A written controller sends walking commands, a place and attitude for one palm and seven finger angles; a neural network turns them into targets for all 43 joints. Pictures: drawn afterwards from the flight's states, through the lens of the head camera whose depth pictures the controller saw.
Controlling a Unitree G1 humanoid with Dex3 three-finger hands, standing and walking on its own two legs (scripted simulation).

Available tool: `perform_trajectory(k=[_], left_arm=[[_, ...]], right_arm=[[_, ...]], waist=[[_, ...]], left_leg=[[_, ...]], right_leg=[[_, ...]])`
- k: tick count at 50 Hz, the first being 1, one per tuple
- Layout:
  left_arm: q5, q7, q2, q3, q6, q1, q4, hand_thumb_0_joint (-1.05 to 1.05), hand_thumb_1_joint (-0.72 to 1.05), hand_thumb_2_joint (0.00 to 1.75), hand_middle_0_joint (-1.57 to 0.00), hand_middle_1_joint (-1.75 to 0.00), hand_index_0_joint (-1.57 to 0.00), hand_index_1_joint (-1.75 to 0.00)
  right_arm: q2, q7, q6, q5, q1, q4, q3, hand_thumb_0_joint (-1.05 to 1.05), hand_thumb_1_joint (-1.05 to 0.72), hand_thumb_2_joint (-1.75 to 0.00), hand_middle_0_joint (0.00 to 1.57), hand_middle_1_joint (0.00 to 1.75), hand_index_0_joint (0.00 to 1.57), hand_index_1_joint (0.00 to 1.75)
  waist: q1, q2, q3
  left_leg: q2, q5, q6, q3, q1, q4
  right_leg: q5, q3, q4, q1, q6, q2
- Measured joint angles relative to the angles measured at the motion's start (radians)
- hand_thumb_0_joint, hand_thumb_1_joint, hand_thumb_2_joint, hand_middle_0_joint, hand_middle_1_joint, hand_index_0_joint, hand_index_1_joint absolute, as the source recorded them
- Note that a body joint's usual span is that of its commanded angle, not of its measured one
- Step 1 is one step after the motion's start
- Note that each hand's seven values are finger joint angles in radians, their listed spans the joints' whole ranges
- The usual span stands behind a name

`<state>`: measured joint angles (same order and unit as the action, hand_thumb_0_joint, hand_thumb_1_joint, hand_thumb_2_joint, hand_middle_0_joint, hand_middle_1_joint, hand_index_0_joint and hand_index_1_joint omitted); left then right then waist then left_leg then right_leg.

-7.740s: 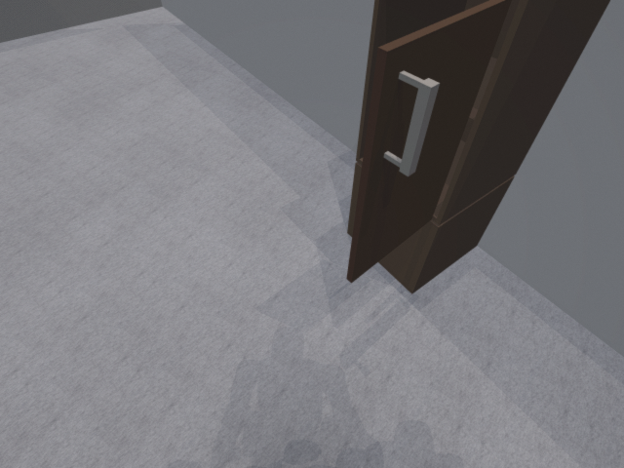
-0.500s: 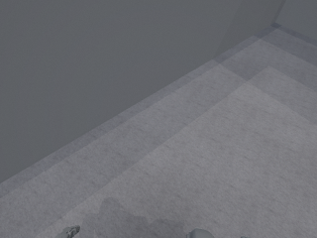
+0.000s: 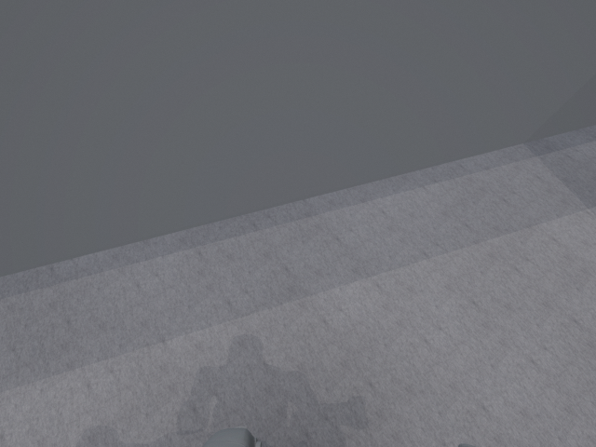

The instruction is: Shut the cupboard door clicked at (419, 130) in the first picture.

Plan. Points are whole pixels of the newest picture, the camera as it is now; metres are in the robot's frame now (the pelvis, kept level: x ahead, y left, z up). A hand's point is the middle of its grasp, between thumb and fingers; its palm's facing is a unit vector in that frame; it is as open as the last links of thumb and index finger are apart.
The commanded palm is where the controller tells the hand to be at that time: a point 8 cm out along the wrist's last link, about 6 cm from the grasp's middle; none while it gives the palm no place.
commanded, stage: walk to a spot facing it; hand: left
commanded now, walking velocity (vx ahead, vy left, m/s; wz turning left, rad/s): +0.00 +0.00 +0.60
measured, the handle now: out of the picture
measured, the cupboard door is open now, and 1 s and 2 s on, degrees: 95 95 95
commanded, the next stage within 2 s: none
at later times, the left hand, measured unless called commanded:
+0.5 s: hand out of the picture +0.09 +0.21 -0.15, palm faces +0.25 -0.92 -0.29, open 7.4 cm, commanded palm none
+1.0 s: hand out of the picture -0.10 +0.20 -0.19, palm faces +0.60 -0.76 -0.25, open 7.4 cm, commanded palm none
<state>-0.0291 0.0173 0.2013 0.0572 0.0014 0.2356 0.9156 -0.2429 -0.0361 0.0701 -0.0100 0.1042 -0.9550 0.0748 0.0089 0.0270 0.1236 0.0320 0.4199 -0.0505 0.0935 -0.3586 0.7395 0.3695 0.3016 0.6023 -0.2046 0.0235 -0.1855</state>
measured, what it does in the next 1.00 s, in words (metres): steps on the spot, turning left: left foot, then right foot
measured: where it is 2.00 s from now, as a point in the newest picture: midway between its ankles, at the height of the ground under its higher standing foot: (250, 437)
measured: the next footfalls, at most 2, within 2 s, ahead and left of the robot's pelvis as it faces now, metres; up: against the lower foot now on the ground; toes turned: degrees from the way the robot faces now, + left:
left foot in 0.04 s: +0.05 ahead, +0.12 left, +0.00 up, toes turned +7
right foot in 0.48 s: +0.07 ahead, -0.12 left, +0.00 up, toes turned +13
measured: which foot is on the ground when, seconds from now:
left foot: up 0.00-0.02, down 0.04-0.48, up 0.50-0.94, down 0.96-1.00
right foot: down 0.00-0.04, up 0.06-0.46, down 0.48-0.96, up 0.98-1.00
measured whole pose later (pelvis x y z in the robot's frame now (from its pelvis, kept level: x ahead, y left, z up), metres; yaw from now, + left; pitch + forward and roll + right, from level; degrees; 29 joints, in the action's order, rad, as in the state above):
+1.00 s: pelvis +0.01 +0.01 -0.01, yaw +35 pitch +0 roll +1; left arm -0.02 0.01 0.25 0.08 0.04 0.27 0.95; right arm -0.24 -0.03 0.03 -0.02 0.06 -0.91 0.07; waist 0.02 0.06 0.12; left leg -0.01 0.31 0.04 0.10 -0.33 0.67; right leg 0.54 0.19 0.93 -0.31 0.06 -0.20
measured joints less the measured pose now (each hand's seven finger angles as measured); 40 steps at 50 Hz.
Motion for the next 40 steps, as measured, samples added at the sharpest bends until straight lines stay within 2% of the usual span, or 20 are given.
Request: perform_trajectory(k=[1, 2, 3, 5, 8, 12, 17, 21, 24, 25, 27, 30, 32, 35, 40], left_arm=[[0.003, -0.002, 0.009, 0.004, 0.003, 0.01, 0.004, 0.0, 0.91, 0.9, -0.21, -0.3, -0.2, -0.3], [0.007, -0.006, 0.017, 0.008, 0.008, 0.02, 0.008, 0.0, 0.91, 0.9, -0.21, -0.3, -0.2, -0.3], [0.011, -0.007, 0.029, 0.013, 0.021, 0.017, 0.018, 0.0, 0.91, 0.9, -0.21, -0.3, -0.2, -0.3], [0.011, -0.002, 0.048, 0.019, 0.052, 0.002, 0.031, 0.0, 0.91, 0.9, -0.2, -0.3, -0.2, -0.3], [0.009, -0.003, 0.056, 0.027, 0.067, -0.026, 0.037, 0.01, 0.91, 0.9, -0.2, -0.3, -0.2, -0.3], [0.006, -0.013, 0.051, 0.025, 0.057, -0.059, 0.015, 0.01, 0.91, 0.9, -0.2, -0.3, -0.2, -0.3], [0.009, -0.011, 0.039, 0.02, 0.05, -0.094, -0.012, 0.0, 0.91, 0.9, -0.2, -0.3, -0.2, -0.3], [0.015, -0.008, 0.021, 0.012, 0.042, -0.121, -0.031, 0.0, 0.91, 0.9, -0.2, -0.3, -0.2, -0.3], [0.019, -0.008, 0.008, 0.003, 0.022, -0.123, -0.049, 0.0, 0.91, 0.9, -0.2, -0.3, -0.2, -0.3], [0.015, -0.004, -0.003, 0.002, 0.011, -0.123, -0.048, 0.0, 0.91, 0.9, -0.2, -0.3, -0.2, -0.3], [0.01, -0.001, -0.023, -0.012, 0.002, -0.116, -0.047, 0.0, 0.91, 0.9, -0.2, -0.3, -0.2, -0.3], [0.012, 0.005, -0.043, -0.022, 0.001, -0.089, -0.038, 0.0, 0.9, 0.9, -0.2, -0.3, -0.2, -0.3], [0.014, 0.006, -0.05, -0.025, 0.003, -0.071, -0.029, 0.0, 0.9, 0.9, -0.2, -0.3, -0.2, -0.3], [0.014, 0.007, -0.053, -0.024, 0.001, -0.047, -0.02, 0.0, 0.91, 0.9, -0.2, -0.3, -0.2, -0.3], [0.008, 0.007, -0.032, -0.013, -0.007, -0.015, -0.014, 0.0, 0.92, 0.9, -0.21, -0.3, -0.2, -0.3]], right_arm=[[0.0, -0.001, -0.008, -0.001, -0.005, 0.01, -0.002, 0.01, -0.91, -0.9, 0.2, 0.3, 0.19, 0.3], [-0.004, -0.002, -0.02, -0.003, -0.008, 0.021, -0.002, 0.01, -0.91, -0.9, 0.2, 0.3, 0.19, 0.3], [0.001, 0.001, -0.031, -0.005, -0.015, 0.028, -0.001, 0.01, -0.91, -0.9, 0.2, 0.3, 0.19, 0.3], [0.011, 0.009, -0.043, -0.006, -0.02, 0.04, -0.007, 0.01, -0.91, -0.9, 0.2, 0.3, 0.19, 0.3], [0.018, 0.025, -0.045, -0.01, -0.006, 0.049, -0.016, 0.01, -0.91, -0.9, 0.2, 0.3, 0.19, 0.3], [0.02, 0.031, -0.044, -0.011, 0.016, 0.043, -0.023, 0.01, -0.91, -0.9, 0.2, 0.3, 0.2, 0.3], [0.029, 0.03, -0.042, -0.013, 0.051, 0.036, -0.024, 0.01, -0.91, -0.9, 0.2, 0.3, 0.2, 0.3], [0.031, 0.029, -0.032, -0.017, 0.075, 0.028, -0.016, 0.01, -0.91, -0.9, 0.2, 0.3, 0.2, 0.3], [0.027, 0.028, -0.022, -0.011, 0.094, 0.022, -0.006, 0.01, -0.91, -0.9, 0.2, 0.3, 0.2, 0.3], [0.02, 0.028, -0.019, -0.006, 0.094, 0.015, 0.0, 0.01, -0.91, -0.9, 0.2, 0.3, 0.2, 0.3], [0.005, 0.026, -0.011, -0.005, 0.092, 0.002, 0.012, 0.01, -0.91, -0.9, 0.2, 0.3, 0.2, 0.3], [-0.008, 0.017, 0.002, -0.007, 0.086, -0.013, 0.02, 0.01, -0.91, -0.9, 0.2, 0.3, 0.2, 0.3], [-0.013, 0.012, 0.007, -0.007, 0.081, -0.017, 0.021, 0.01, -0.91, -0.9, 0.2, 0.3, 0.19, 0.3], [-0.014, 0.007, 0.011, -0.006, 0.072, -0.021, 0.02, 0.01, -0.91, -0.9, 0.2, 0.3, 0.19, 0.3], [-0.015, 0.005, 0.018, -0.005, 0.038, -0.028, 0.013, 0.01, -0.91, -0.9, 0.2, 0.3, 0.19, 0.3]], waist=[[0.002, 0.006, -0.004], [0.001, 0.007, -0.013], [0.0, 0.019, -0.012], [0.007, 0.032, -0.007], [0.006, 0.021, -0.018], [0.006, 0.0, -0.027], [-0.01, -0.022, -0.034], [-0.03, -0.047, -0.032], [-0.036, -0.06, -0.038], [-0.034, -0.078, -0.035], [-0.041, -0.097, -0.025], [-0.046, -0.091, -0.019], [-0.052, -0.081, -0.019], [-0.053, -0.061, -0.017], [-0.028, -0.034, -0.008]], left_leg=[[-0.007, -0.053, 0.008, 0.01, 0.033, -0.077], [-0.01, -0.127, 0.032, 0.007, 0.05, -0.128], [-0.022, -0.132, 0.057, 0.003, 0.035, -0.104], [-0.032, -0.099, 0.086, -0.006, 0.028, -0.076], [-0.038, -0.111, 0.091, -0.034, 0.045, -0.123], [-0.051, -0.163, 0.095, -0.07, 0.069, -0.205], [-0.066, -0.193, 0.087, -0.119, 0.069, -0.245], [-0.076, -0.193, 0.068, -0.168, 0.045, -0.228], [-0.092, -0.172, 0.045, -0.202, 0.01, -0.175], [-0.089, -0.134, 0.042, -0.212, -0.009, -0.129], [-0.096, 0.017, 0.028, -0.197, -0.071, 0.073], [-0.082, 0.035, 0.004, -0.142, -0.144, 0.353], [-0.057, -0.002, -0.01, -0.12, -0.165, 0.434], [-0.024, -0.025, -0.023, -0.106, -0.159, 0.423], [0.006, 0.001, -0.025, -0.074, -0.109, 0.268]], right_leg=[[0.019, 0.008, 0.036, -0.011, 0.01, -0.012], [0.04, 0.007, 0.093, -0.036, 0.019, -0.023], [0.107, -0.034, 0.182, -0.074, 0.033, -0.027], [0.19, -0.14, 0.363, -0.154, 0.042, 0.007], [0.138, -0.219, 0.506, -0.24, 0.052, 0.05], [0.043, -0.272, 0.513, -0.289, 0.06, 0.075], [0.032, -0.294, 0.405, -0.273, 0.066, 0.102], [0.05, -0.293, 0.225, -0.201, 0.057, 0.136], [-0.043, -0.28, 0.0, -0.097, 0.039, 0.157], [-0.042, -0.266, -0.023, -0.083, 0.007, 0.165], [-0.031, -0.234, -0.013, -0.069, -0.034, 0.157], [-0.038, -0.198, -0.049, -0.026, -0.048, 0.128], [-0.047, -0.174, -0.077, -0.001, -0.046, 0.111], [-0.05, -0.132, -0.103, 0.027, -0.044, 0.089], [-0.03, -0.059, -0.094, 0.051, -0.033, 0.056]])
